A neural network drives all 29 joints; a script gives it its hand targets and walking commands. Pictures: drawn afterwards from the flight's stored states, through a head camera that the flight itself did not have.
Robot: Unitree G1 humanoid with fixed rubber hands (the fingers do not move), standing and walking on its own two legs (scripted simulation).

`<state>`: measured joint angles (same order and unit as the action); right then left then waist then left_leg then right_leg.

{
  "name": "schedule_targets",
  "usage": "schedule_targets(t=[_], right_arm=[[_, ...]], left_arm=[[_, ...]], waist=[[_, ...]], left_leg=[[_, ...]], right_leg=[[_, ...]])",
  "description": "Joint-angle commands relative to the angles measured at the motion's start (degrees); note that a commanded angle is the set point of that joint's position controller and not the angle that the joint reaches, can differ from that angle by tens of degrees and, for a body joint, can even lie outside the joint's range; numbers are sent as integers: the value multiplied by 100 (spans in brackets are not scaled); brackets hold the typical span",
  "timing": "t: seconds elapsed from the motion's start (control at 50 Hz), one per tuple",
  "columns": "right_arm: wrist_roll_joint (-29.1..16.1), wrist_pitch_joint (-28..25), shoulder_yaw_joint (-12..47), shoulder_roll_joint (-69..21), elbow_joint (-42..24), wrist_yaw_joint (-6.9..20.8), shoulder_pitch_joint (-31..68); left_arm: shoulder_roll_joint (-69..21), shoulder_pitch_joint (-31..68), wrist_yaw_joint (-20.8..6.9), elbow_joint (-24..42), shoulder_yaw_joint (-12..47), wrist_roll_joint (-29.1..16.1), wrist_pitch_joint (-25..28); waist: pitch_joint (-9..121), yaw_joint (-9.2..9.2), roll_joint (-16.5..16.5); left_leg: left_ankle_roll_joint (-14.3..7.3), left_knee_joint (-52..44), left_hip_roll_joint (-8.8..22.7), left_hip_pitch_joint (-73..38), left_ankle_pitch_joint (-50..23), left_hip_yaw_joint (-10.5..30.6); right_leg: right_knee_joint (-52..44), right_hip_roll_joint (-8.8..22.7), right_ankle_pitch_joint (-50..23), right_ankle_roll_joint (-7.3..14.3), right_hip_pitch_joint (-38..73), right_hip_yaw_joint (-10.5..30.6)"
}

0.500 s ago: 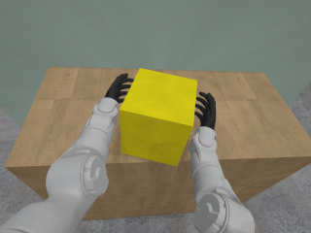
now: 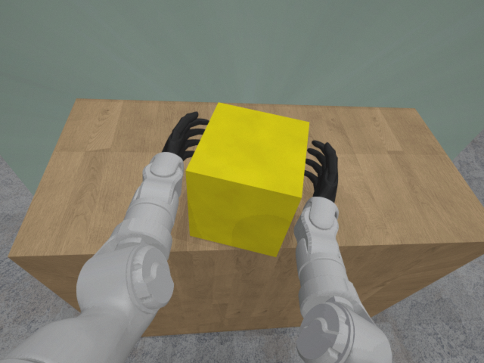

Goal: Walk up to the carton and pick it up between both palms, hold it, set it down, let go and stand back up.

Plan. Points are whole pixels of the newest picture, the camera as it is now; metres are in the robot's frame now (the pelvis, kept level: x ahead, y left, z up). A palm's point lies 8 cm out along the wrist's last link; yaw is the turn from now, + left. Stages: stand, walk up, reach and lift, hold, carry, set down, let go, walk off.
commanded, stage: set down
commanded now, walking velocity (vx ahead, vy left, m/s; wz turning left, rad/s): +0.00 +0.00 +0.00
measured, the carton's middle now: (247, 180) +0.42 -0.06 +0.05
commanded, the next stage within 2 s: none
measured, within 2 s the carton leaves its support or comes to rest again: neither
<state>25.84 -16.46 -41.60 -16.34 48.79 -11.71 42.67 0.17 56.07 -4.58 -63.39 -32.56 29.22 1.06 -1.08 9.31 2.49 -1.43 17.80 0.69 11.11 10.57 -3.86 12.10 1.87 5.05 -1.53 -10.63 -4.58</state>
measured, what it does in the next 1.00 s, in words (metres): stands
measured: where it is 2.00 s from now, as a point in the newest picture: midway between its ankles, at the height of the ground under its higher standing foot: outside the picture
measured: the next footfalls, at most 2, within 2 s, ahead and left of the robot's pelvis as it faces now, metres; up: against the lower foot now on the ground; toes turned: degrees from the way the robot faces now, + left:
none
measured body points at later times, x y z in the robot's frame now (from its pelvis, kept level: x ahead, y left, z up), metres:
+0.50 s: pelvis +0.00 -0.01 +0.00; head +0.08 +0.03 +0.44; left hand +0.48 +0.06 +0.08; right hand +0.39 -0.19 +0.07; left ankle -0.02 +0.10 -0.75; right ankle +0.01 -0.14 -0.75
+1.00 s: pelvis +0.01 +0.00 +0.00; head +0.08 +0.03 +0.44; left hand +0.48 +0.06 +0.05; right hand +0.39 -0.19 +0.04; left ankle -0.02 +0.10 -0.75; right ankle +0.01 -0.13 -0.75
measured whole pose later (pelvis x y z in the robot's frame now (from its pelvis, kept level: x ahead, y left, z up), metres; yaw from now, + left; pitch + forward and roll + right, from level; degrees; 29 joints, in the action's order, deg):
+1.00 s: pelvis +0.01 +0.00 +0.00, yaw -2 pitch +9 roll -1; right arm 18.7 -17.5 -30.9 -9.9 60.1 -12.4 42.7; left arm 4.5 53.0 -1.7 -65.3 -21.1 20.0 3.9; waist 0.8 9.8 2.6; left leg -1.2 21.7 2.0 17.0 13.4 -5.6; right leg 15.3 1.1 6.7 -1.3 -17.0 -3.7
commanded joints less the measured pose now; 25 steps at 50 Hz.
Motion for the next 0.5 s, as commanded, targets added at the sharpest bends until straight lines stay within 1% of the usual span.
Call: schedule_targets(t=[0.0, 0.08, 0.14, 0.24, 0.34, 0.38, 0.4, 0.48], right_arm=[[502, 383, 1328, -2071, 342, 629, 2524], [565, 311, 1297, -2046, 407, 648, 2385], [570, 264, 1298, -2017, 426, 663, 2328], [493, 78, 1357, -1984, 685, 630, 2107], [438, -64, 1427, -1981, 792, 564, 2020], [414, -145, 1435, -1984, 825, 530, 2027], [424, -155, 1453, -2024, 868, 522, 1964], [439, -200, 1444, -2032, 840, 482, 1964]], left_arm=[[-2478, 2332, -783, -280, 663, 183, -62], [-2573, 2216, -760, -172, 685, 280, -61], [-2642, 2067, -736, -200, 712, 324, -101], [-2652, 1831, -724, -88, 838, 369, -144], [-2664, 1656, -738, -47, 905, 401, -175], [-2673, 1634, -735, -4, 967, 364, -153], [-2674, 1598, -738, -28, 941, 426, -151], [-2669, 1563, -754, -8, 946, 438, -152]], waist=[[1623, 111, -383], [1832, 17, -650], [1838, 9, -752], [1864, -15, -763], [1824, -12, -708], [1872, 0, -662], [1838, 10, -674], [1807, 12, -648]], left_leg=[[109, -437, -20, -177, -118, -58], [266, -285, 52, -586, -570, -25], [348, -172, 76, -701, -842, -9], [348, -56, 53, -771, -1277, -35], [304, -18, 7, -569, -1367, -63], [281, -24, -26, -411, -1279, -76], [258, -43, -19, -428, -1250, -71], [224, -102, -44, -248, -1034, -87]], right_leg=[[101, -266, -824, -217, 606, -492], [69, -319, -820, -147, 175, -595], [27, -339, -848, -106, -2, -599], [40, -399, -1005, -78, -49, -623], [49, -396, -1203, -89, 34, -586], [78, -383, -1280, -113, 109, -560], [84, -379, -1319, -113, 119, -568], [80, -335, -1315, -142, 193, -541]])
